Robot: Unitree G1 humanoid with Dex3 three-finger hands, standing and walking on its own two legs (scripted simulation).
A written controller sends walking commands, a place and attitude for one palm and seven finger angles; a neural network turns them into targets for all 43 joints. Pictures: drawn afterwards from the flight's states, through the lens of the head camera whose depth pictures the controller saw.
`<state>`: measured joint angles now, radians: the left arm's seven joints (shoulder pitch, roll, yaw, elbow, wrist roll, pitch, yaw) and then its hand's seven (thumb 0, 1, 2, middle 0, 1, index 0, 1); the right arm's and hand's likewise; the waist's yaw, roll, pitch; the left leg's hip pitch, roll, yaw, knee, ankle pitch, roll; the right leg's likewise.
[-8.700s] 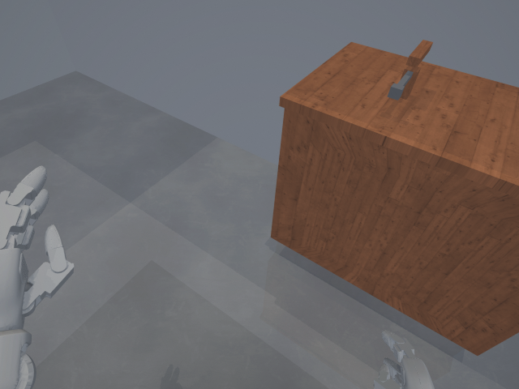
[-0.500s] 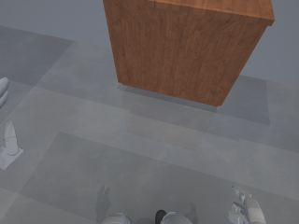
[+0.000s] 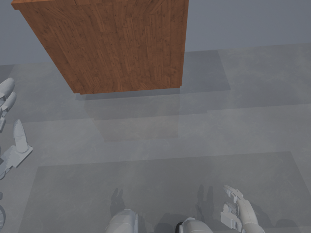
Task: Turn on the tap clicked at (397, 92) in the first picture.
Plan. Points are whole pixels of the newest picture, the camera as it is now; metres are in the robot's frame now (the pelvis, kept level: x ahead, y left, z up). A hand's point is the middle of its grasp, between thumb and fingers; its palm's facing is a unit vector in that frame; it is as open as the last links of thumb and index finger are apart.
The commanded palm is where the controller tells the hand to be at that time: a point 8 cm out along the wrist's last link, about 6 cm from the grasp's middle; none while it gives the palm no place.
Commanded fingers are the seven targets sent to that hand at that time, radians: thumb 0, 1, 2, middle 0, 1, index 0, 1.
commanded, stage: turn to face it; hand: left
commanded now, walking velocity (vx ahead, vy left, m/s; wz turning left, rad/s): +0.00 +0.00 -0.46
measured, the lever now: out of the picture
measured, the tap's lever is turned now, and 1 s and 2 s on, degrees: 0 0 0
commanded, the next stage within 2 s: take the last steps up to it in 0.44 s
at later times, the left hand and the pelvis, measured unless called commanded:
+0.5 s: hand (28, 181) +0.18 +0.19 +0.19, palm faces +0.30 -0.86 -0.41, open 7.4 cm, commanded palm +0.15 +0.23 +0.19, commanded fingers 0.00 0.90 0.90 -0.20 -0.30 -0.20 -0.30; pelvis -0.06 -0.01 +0.00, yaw -12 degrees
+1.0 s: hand (17, 197) +0.16 +0.20 +0.19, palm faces +0.25 -0.86 -0.45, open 7.4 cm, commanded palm +0.13 +0.24 +0.19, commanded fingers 0.00 0.90 0.90 -0.20 -0.30 -0.20 -0.30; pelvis -0.09 +0.00 +0.01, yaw -12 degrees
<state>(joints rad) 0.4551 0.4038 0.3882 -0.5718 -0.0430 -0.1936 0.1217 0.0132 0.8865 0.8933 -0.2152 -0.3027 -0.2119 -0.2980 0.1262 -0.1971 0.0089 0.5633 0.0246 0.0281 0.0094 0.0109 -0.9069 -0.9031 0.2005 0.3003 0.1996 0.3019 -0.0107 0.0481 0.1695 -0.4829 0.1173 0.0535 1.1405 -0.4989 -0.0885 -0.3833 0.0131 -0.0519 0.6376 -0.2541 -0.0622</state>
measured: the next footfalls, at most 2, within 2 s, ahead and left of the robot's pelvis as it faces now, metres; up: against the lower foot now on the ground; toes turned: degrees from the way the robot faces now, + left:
left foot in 0.30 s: +0.02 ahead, +0.13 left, +0.00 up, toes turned -2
right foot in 0.54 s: -0.02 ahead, -0.14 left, +0.00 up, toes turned -17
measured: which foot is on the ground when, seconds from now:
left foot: up 0.00-0.28, down 0.30-0.56, up 0.58-0.84, down 0.86-1.00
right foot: down 0.00-0.32, up 0.34-0.52, down 0.54-0.88, up 0.90-1.00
